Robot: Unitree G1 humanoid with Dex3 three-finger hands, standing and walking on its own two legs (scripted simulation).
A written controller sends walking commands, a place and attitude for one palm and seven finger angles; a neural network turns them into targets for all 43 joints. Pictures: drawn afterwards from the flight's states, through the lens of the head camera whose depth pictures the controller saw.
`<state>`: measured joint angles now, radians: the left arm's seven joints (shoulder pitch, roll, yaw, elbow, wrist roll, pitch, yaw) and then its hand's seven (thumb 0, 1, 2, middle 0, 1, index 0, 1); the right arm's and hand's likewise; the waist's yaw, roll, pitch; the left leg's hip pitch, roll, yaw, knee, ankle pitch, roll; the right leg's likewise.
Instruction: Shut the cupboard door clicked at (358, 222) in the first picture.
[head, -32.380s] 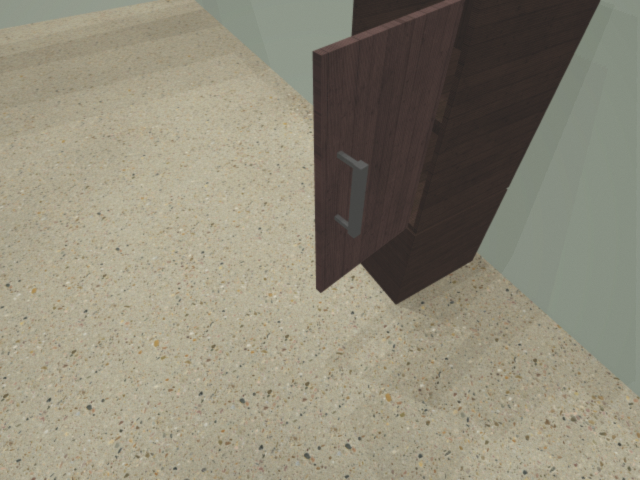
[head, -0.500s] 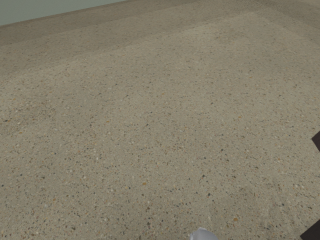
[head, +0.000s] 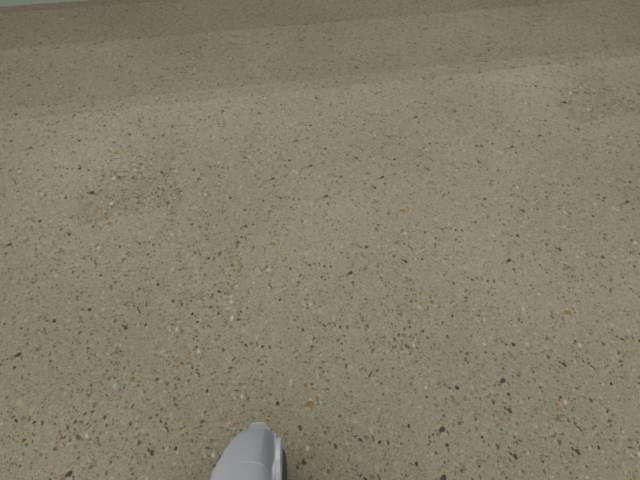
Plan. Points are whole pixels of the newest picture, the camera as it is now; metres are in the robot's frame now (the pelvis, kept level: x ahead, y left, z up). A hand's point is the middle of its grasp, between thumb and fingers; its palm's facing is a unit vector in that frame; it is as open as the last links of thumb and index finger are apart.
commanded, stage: walk to a spot facing it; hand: left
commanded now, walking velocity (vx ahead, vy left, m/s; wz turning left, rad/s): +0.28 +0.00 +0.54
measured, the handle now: out of the picture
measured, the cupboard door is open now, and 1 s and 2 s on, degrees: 65 65 65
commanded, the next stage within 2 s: turn to face it in 0.10 s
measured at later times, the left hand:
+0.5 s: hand (207, 368) +0.28 +0.21 -0.17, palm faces +0.04 -0.97 -0.24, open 7.4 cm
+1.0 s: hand (207, 299) +0.41 +0.24 -0.18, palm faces -0.21 -0.95 -0.21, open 7.4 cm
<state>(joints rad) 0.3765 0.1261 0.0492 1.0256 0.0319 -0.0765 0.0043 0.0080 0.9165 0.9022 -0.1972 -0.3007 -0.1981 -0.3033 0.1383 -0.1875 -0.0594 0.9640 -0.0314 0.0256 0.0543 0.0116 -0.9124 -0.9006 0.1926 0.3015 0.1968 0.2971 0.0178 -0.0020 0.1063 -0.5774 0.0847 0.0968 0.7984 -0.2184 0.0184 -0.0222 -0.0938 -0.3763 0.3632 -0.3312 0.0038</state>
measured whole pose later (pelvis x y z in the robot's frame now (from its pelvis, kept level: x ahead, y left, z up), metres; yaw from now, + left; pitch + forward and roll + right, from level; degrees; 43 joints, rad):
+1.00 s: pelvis +0.28 +0.05 +0.00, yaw -17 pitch +0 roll -2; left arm 0.19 0.27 0.10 0.92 0.02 0.08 -0.02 0.01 0.91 0.90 -0.20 -0.30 -0.20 -0.30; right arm 0.17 -0.18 -0.01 0.88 -0.03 0.01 -0.03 0.01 -0.91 -0.90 0.20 0.30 0.20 0.30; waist 0.02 -0.03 0.08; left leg -0.25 0.07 0.07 0.54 -0.30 0.01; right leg -0.47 0.03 0.01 1.04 -0.50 0.04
